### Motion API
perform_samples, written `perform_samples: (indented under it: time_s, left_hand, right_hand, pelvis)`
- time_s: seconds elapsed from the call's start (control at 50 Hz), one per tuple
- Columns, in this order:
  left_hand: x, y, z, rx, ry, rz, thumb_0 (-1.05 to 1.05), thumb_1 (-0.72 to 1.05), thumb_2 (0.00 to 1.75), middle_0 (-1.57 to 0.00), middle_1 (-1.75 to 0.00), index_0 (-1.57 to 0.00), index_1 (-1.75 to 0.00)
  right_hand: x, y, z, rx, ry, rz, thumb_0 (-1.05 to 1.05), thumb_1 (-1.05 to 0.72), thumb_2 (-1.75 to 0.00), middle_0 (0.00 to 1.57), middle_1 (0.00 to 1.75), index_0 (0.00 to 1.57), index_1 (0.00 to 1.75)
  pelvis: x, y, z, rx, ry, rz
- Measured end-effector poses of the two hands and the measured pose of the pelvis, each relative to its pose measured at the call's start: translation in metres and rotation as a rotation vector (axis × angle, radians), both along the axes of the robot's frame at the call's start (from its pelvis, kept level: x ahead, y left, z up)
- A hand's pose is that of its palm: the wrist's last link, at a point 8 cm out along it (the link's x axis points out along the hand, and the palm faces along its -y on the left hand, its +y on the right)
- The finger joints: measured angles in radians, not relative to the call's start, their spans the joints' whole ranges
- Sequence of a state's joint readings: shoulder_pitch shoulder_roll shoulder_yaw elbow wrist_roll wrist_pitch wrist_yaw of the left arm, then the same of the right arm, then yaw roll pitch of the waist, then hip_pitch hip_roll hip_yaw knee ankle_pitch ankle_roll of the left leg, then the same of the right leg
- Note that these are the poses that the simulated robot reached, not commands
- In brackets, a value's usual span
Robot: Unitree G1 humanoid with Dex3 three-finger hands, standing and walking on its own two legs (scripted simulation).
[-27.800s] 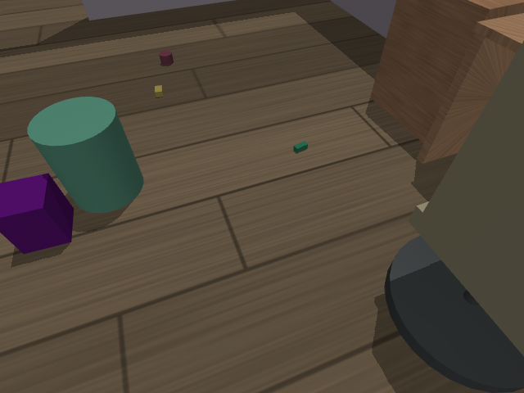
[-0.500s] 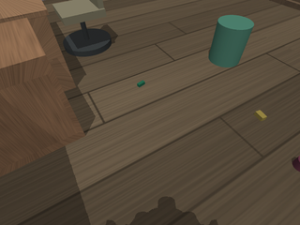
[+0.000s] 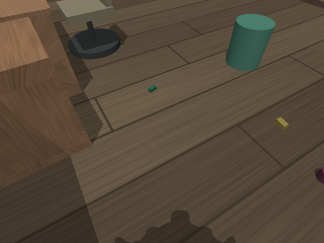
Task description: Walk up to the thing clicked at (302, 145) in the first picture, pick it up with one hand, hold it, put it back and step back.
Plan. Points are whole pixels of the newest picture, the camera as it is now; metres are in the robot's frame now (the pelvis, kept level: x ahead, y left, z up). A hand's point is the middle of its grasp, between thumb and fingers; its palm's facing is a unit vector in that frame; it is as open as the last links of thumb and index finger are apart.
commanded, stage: stand
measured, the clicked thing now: (152, 88) +1.53 +0.13 -0.77
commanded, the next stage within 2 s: walk up in 0.56 s
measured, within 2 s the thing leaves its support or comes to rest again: neither
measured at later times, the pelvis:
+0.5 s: pelvis +0.00 +0.00 +0.00, yaw +0 degrees
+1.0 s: pelvis +0.11 -0.07 -0.01, yaw -3 degrees
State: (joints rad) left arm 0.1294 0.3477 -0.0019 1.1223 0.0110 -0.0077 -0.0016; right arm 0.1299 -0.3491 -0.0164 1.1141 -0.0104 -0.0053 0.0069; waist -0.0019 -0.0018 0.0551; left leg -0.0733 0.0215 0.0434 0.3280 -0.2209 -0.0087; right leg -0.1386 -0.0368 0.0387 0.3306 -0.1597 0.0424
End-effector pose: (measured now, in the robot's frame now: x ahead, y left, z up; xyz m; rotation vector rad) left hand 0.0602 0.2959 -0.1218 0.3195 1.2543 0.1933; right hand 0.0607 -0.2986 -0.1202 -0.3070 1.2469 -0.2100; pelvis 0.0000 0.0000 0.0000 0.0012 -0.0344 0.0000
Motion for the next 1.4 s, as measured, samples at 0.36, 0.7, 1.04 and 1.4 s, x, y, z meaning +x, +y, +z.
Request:
perform_samples:
  time_s: [0.36,0.7,1.04,1.4]
  left_hand:
    - [0.01,-0.001,0.001,0.001,-0.016,-0.008,0.01,0.9,0.89,-0.2,-0.3,-0.2,-0.3]
    - [0.028,0.007,0.008,0.012,-0.012,-0.054,0.01,0.9,0.89,-0.21,-0.3,-0.21,-0.3]
    - [0.118,-0.049,0.025,0.063,-0.1,-0.029,0.01,0.9,0.89,-0.2,-0.3,-0.21,-0.3]
    - [0.287,-0.006,-0.028,-0.004,-0.022,-0.017,0.01,0.9,0.89,-0.21,-0.3,-0.21,-0.3]
  right_hand:
    - [0.008,-0.001,0.001,-0.002,-0.014,-0.002,0.01,-0.91,-0.9,0.2,0.3,0.2,0.3]
    - [-0.001,-0.025,0.006,-0.003,-0.074,-0.053,0.01,-0.9,-0.9,0.2,0.3,0.21,0.3]
    - [0.106,-0.1,-0.008,0.016,-0.067,-0.036,0.01,-0.91,-0.9,0.2,0.3,0.2,0.3]
    - [0.329,-0.052,0.014,-0.07,-0.153,0.067,0.01,-0.91,-0.9,0.2,0.3,0.2,0.3]
  pelvis:
    - [0.004,-0.001,0.0,-0.001,0.002,-0.002]
    - [0.02,-0.011,-0.003,0.0,0.008,-0.042]
    - [0.129,-0.073,-0.01,-0.022,-0.032,-0.058]
    - [0.31,-0.027,-0.028,-0.027,0.0,-0.02]
